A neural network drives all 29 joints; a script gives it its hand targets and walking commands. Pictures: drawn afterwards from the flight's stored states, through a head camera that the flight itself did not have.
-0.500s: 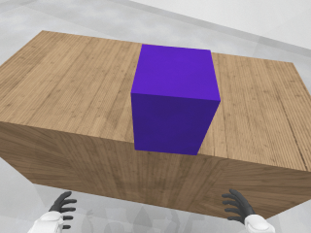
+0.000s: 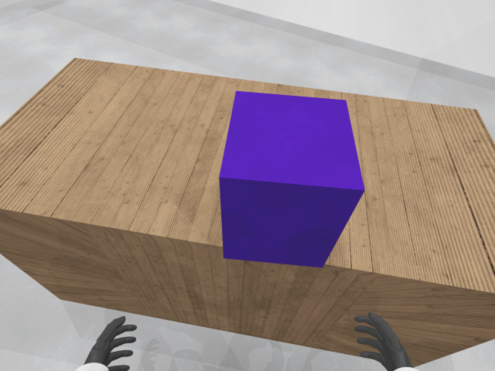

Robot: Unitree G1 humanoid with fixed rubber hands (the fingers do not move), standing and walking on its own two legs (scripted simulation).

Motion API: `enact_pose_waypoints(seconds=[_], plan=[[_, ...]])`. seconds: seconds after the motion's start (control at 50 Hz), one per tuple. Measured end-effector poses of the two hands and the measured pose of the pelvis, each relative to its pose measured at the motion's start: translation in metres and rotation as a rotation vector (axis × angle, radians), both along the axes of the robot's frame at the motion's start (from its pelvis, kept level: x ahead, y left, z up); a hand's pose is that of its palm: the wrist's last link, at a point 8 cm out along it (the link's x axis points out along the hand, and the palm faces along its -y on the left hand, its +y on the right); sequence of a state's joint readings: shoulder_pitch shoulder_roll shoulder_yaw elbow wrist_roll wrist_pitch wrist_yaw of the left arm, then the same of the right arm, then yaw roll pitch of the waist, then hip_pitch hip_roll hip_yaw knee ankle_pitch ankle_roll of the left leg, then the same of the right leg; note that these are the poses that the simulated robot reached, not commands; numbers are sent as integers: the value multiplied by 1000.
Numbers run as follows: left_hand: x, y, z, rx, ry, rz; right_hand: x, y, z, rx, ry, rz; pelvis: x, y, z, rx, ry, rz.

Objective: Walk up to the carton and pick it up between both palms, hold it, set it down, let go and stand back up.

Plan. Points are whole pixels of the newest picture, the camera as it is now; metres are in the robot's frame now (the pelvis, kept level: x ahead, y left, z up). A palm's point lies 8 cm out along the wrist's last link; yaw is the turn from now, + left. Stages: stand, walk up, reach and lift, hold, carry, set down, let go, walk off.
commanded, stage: reach and lift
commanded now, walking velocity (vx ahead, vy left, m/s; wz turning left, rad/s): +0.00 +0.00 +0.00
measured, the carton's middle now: (281, 183) +0.44 -0.03 +0.03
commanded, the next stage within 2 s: none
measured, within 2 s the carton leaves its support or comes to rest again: neither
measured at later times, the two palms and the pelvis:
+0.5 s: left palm (109, 361) +0.15 +0.23 -0.05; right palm (405, 368) +0.16 -0.22 -0.04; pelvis +0.00 +0.01 +0.00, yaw -2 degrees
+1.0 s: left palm (116, 319) +0.19 +0.22 -0.01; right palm (400, 335) +0.20 -0.21 -0.01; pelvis +0.01 +0.01 +0.00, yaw -2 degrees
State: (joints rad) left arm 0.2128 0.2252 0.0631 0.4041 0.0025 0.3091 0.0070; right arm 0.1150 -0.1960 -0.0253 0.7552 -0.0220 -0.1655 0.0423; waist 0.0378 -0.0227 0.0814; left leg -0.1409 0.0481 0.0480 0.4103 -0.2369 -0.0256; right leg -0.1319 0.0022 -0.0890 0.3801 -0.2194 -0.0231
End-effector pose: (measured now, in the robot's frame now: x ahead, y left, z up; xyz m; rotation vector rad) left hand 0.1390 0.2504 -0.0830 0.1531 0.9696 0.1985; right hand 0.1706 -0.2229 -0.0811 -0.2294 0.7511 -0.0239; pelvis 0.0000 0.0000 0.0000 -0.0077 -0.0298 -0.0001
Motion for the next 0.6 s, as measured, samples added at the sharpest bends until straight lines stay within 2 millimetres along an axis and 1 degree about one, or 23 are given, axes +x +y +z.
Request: enact_pose_waypoints(seconds=[0.14,0.26,0.48,0.6], plan=[[8,-12,5,-32,-78,-28,-4,-2,13,3,-51,-26,2,10,2,-2,-15,-14],[11,-17,13,-33,-146,-30,-7,-1,23,16,-90,-42,2,14,3,-2,-31,-24],[7,-24,28,-38,-238,-22,-12,4,35,53,-160,-63,1,12,4,1,-32,-28],[11,-28,36,-48,-300,-36,-9,7,43,64,-203,-81,-1,8,4,3,-24,-28]])
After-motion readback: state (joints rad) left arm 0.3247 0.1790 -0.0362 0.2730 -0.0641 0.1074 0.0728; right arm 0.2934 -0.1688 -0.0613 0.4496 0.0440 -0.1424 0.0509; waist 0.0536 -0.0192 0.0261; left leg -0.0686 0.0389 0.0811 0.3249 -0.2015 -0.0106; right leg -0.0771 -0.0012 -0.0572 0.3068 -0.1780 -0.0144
